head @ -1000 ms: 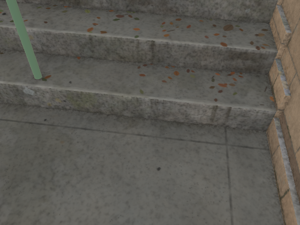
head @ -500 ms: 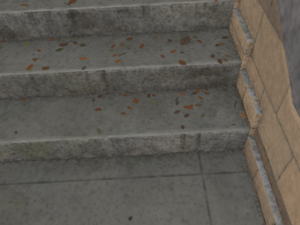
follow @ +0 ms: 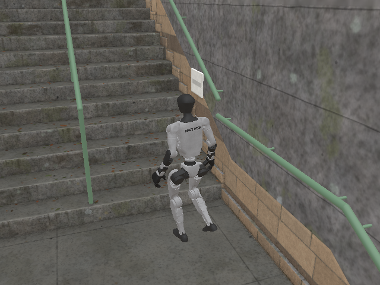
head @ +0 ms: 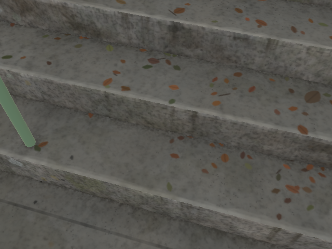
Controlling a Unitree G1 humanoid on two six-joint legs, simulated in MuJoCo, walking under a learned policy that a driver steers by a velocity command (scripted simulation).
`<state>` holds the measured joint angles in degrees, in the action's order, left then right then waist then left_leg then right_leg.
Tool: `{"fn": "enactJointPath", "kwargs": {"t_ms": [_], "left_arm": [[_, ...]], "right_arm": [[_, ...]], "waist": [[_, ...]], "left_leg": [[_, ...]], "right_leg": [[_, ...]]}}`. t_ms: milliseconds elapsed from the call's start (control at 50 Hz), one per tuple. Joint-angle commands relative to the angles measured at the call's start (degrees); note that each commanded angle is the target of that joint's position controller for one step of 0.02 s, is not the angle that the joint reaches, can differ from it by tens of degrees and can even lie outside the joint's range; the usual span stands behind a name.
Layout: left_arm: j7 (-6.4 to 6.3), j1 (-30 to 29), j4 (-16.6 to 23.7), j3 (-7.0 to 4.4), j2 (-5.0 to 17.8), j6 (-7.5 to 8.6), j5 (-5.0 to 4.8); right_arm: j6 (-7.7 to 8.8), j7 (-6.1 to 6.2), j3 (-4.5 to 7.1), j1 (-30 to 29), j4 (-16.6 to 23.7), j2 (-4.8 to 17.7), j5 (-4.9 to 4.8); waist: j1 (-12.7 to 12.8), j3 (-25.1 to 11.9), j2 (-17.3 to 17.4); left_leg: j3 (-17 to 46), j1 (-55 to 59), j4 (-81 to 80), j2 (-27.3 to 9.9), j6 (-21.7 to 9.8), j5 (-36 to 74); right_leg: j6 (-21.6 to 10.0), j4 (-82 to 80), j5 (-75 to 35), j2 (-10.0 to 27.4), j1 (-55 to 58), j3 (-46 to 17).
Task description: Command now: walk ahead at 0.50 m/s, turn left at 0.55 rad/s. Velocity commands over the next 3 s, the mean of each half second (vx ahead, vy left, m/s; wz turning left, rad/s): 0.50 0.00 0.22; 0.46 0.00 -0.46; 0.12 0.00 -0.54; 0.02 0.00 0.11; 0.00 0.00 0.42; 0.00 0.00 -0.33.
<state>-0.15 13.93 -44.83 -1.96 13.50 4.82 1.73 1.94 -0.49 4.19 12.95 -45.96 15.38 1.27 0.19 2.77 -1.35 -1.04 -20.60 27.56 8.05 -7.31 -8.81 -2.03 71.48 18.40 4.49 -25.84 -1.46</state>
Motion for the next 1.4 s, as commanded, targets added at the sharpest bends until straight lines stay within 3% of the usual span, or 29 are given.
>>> {"fn": "enactJointPath", "kwargs": {"t_ms": [20, 140, 220, 320, 360, 380, 400, 420, 480, 580, 660, 740, 800, 860, 900, 940, 960, 980, 1000, 1020, 1060, 1100, 1160, 1180, 1200, 1240, 1300, 1340, 1400], "left_arm": [[0.28, 7.5, 0.7, -0.84, 4.5, -1.47, 1.38], [1.01, -7.1, 2.4, -0.38, 5.0, -1.38, 1.00], [1.35, -11.6, 2.2, 0.47, 4.1, -0.48, 0.35], [1.22, -7.2, -0.5, 0.14, 6.5, 0.64, 0.25], [0.71, 6.0, -5.0, -0.62, 7.5, 1.33, -0.12], [-0.34, 14.8, -7.3, -1.80, 10.3, 1.86, 0.46], [-0.71, 18.0, -8.3, -3.30, 16.8, 1.53, 1.21], [0.38, 13.2, -9.2, -2.17, 10.2, 0.40, -0.19], [0.54, 4.5, -6.8, -0.62, 3.9, 0.11, -1.09], [-0.49, 9.2, -8.1, -1.52, 7.4, 1.01, -1.48], [-1.17, 11.6, -6.9, -1.46, 5.3, -0.55, -1.23], [-2.32, 23.1, -9.4, -3.14, 9.2, -0.66, -0.68], [-3.30, 26.3, -11.8, -2.11, 6.6, 0.16, 0.54], [-3.67, 20.0, -12.6, -1.31, 6.7, -1.33, -1.68], [-3.03, 11.9, -9.2, -1.78, 7.6, -2.76, -2.67], [-1.26, 6.5, -5.6, -4.48, 15.8, -1.04, -3.79], [-0.71, 4.6, -4.9, -5.76, 17.5, 0.15, -5.32], [0.46, 2.0, -2.1, -4.75, 10.1, 1.53, -4.22], [1.40, 11.1, 1.0, -4.18, 5.7, 1.32, -2.29], [1.59, 13.3, 0.7, -3.99, 4.2, -0.03, 0.30], [0.26, 7.3, 1.9, -3.04, 0.2, -3.86, 2.92], [-1.19, 5.3, 3.6, -1.57, -3.0, -5.99, 2.90], [-2.54, 0.8, 8.1, -0.60, -4.2, -6.87, 1.14], [2.93, -1.0, 5.4, 2.02, 1.0, -5.19, -2.92], [4.41, -1.1, 6.1, 0.84, 2.9, -3.85, -3.23], [4.89, -3.1, 6.1, 0.80, 5.1, -2.94, -2.58], [5.24, 1.1, 1.4, 0.00, 7.2, -2.83, -0.88], [5.13, -3.3, 1.3, 0.08, 6.5, -2.50, -0.37], [5.49, -6.9, 0.4, 0.96, 3.8, -2.39, 0.12]], "right_arm": [[1.70, 0.00, 1.27, 3.7, 1.6, 6.0, -0.43], [1.77, -0.06, 2.59, 8.4, -0.4, 10.5, -1.18], [2.30, 0.53, 1.98, 10.7, -2.8, 8.7, -0.85], [3.19, 1.07, 1.22, 8.5, -4.2, 9.9, 0.38], [3.35, 0.79, 1.06, 6.0, -4.4, 11.0, 0.33], [3.91, 0.56, 0.18, 4.6, -2.8, 8.9, 0.16], [3.87, 0.14, -0.94, 10.1, -1.0, 3.1, -0.83], [3.50, 0.57, -1.03, 9.9, -1.7, 6.2, 1.88], [2.78, -0.27, -1.35, 1.0, 0.9, 6.2, 2.31], [0.60, -0.41, -2.72, 1.3, 3.9, 1.9, 2.61], [-0.57, 0.57, -3.76, -5.4, 5.9, -1.3, 1.46], [-0.31, 2.21, -3.98, -20.5, 14.9, -1.2, 2.55], [1.62, 1.81, -6.70, -34.1, 23.4, -5.5, 2.51], [0.23, 0.78, -8.28, -33.1, 28.8, -6.4, 2.44], [-1.90, 0.90, -8.20, -22.8, 26.9, -6.2, 1.33], [-1.81, 2.43, -3.90, 4.2, 18.2, 0.4, -0.43], [-1.16, 2.94, -2.21, 11.5, 16.0, 2.8, 0.49], [0.10, 3.80, -0.66, 13.8, 13.9, 9.3, 2.46], [-0.81, 4.31, 0.70, 8.0, 14.2, 14.3, 0.68], [-1.56, 3.79, 0.12, -1.7, 16.2, 8.9, -0.92], [-2.53, 4.46, -2.96, -9.9, 12.5, -4.1, 0.29], [-1.68, 4.19, -3.54, -8.3, 8.2, -7.2, 1.48], [0.49, 2.74, -2.07, -3.0, 2.9, -5.1, 1.16], [2.62, 1.83, -4.40, -3.4, 2.7, -8.7, 3.95], [2.86, 1.20, -3.02, -4.3, 2.3, -3.9, 4.27], [2.35, -0.26, -1.84, -3.5, 0.6, 1.6, 4.18], [3.77, -2.18, -3.37, -6.6, 0.2, -1.7, 3.93], [4.65, -1.66, -4.03, -5.4, -0.3, -2.2, 3.74], [5.26, -1.12, -5.59, -5.1, 0.9, -3.6, 1.99]], "waist": [[1.6, -5.4, 2.0], [-3.5, -2.6, 5.0], [-5.3, -2.9, 5.1], [-1.6, -1.4, 6.2], [5.0, -6.5, 5.1], [8.4, -9.6, 1.5], [4.2, -13.0, -16.8], [1.3, -13.7, -11.5], [-0.1, -1.6, -0.4], [-1.9, -4.5, -0.7], [1.1, -3.1, -6.3], [6.3, 1.0, -4.8], [9.7, 5.7, -5.5], [5.3, 4.6, -3.2], [0.3, -2.5, -3.2], [-11.3, -21.0, -9.8], [-15.6, -26.0, -6.9], [-14.1, -26.4, 14.0], [-6.0, -36.5, 33.6], [-0.1, -32.8, 22.4], [4.1, -8.7, 8.2], [5.5, -1.1, 8.8], [6.0, -1.6, 3.7], [-0.9, -11.3, 8.7], [-0.6, -9.2, 7.4], [-0.9, -9.8, 3.0], [2.3, -9.7, 3.2], [0.2, -9.6, 1.8], [-0.7, -11.1, 1.5]], "left_leg": [[17.1, 10.3, -11.8, -14.9, -7.7, 25.0], [17.3, 12.1, -15.9, -12.2, -5.6, 14.8], [16.9, 17.8, -14.3, -14.3, -4.6, 21.3], [14.5, 19.7, -7.9, -15.2, -3.4, 43.0], [11.3, 19.8, 6.8, -12.8, -1.8, 55.3], [9.4, 11.5, 20.2, -9.5, -0.2, 43.7], [2.6, -6.3, 43.1, 0.6, 3.9, 2.3], [6.4, -12.8, 46.8, -1.0, 2.8, -16.4], [5.1, -15.7, 45.2, -8.1, 5.7, -6.1], [1.4, -17.7, 50.7, -7.3, 10.6, -4.3], [-2.2, -27.1, 56.6, -7.8, 10.8, -5.6], [2.3, -63.7, 82.7, -11.9, 8.5, -21.3], [4.4, -80.7, 92.6, -11.4, 5.0, -36.1], [0.0, -57.4, 69.8, -12.8, 5.3, -27.9], [-4.8, -17.9, 47.8, -11.2, 3.8, -15.3], [-3.1, 11.5, 42.5, -5.4, 3.1, -6.9], [0.6, 15.5, 30.6, -5.9, 2.6, -5.3], [22.0, 20.9, 11.9, -20.2, -0.5, 4.9], [51.6, 19.2, -2.6, -34.4, -4.2, 20.6], [50.3, 12.0, -1.9, -33.5, -5.4, 4.0], [32.7, -7.1, 2.0, -27.2, -2.5, -31.2], [20.7, -16.6, 1.9, -24.0, -0.8, -32.1], [12.5, -10.1, 1.7, -24.8, 0.3, -11.2], [16.5, -7.3, -4.9, -24.0, -7.4, -18.1], [18.9, -4.6, -7.5, -26.9, -8.8, -19.1], [13.3, 0.1, -11.4, -27.6, -9.9, -16.1], [1.5, -1.8, -12.6, -24.9, -7.4, -3.4], [-5.4, 2.0, -11.5, -22.2, -5.5, -0.3], [-10.6, 9.5, -10.1, -21.6, -2.5, 7.2]], "right_leg": [[1.5, -6.6, 0.4, 2.0, -5.7, -0.6], [4.6, -30.8, -14.5, -1.2, -7.5, 1.5], [3.2, -36.0, -21.1, -2.0, -6.9, 1.2], [-1.3, -38.6, -11.4, -5.1, 2.9, 3.2], [-4.3, -45.2, -11.7, -8.2, 15.7, 5.0], [-6.3, -47.6, -14.3, -1.2, 26.6, -4.7], [-16.0, -51.8, -22.2, 14.5, 38.0, -30.6], [-16.5, -55.2, -14.6, 14.5, 36.5, -36.5], [-14.2, -58.9, -12.4, 8.2, 21.4, -22.4], [-14.4, -54.8, -43.2, 5.3, 17.6, -15.4], [-14.2, -54.5, -27.5, 2.0, 17.3, -17.3], [-20.7, -55.0, -8.7, 10.2, 35.7, -33.2], [-16.2, -56.3, -7.9, 9.6, 37.8, -31.2], [-12.1, -69.3, -6.9, 5.4, 18.7, -24.0], [-10.4, -75.0, -33.6, 2.6, 3.5, -15.5], [-5.4, -50.0, -90.8, 1.6, 10.0, -11.3], [-2.5, -34.1, -91.4, 0.9, 15.5, -11.9], [0.6, -10.8, -34.6, -8.6, 4.3, -11.1], [1.8, 16.5, -1.0, -17.0, -1.1, -14.0], [1.5, 26.9, -0.7, -12.2, -4.1, -13.9], [1.1, 25.9, -5.2, -5.8, -14.8, -3.9], [-0.3, 31.8, -4.1, -5.8, -18.5, -3.5], [-1.0, 32.2, -8.6, -5.3, -26.6, -4.1], [-2.1, 25.2, -16.0, -5.7, -33.8, -12.9], [-1.6, 28.9, -16.3, -7.1, -36.4, -14.5], [-1.5, 34.1, -14.4, -8.0, -41.7, -11.5], [-2.6, 47.8, -17.6, -7.4, -37.5, -8.5], [-2.9, 45.1, -16.4, -5.8, -37.6, -6.6], [0.8, 17.2, -18.2, 1.1, -30.5, -4.6]]}}
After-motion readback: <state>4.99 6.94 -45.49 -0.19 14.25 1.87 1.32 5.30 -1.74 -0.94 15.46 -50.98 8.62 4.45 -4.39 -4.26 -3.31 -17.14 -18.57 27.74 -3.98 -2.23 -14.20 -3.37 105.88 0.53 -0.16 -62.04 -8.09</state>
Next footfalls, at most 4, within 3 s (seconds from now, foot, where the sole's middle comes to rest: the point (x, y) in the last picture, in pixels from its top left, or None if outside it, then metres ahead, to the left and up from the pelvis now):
0.38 right None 0.37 -0.08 -0.77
0.96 left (134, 157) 0.75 0.15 -0.60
1.52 right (203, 165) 0.72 -0.12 -0.60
2.26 left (137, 156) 0.75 0.14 -0.60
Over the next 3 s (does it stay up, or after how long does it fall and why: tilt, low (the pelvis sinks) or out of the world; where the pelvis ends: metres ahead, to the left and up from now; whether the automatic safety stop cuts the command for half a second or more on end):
stays up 0.70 -0.01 0.17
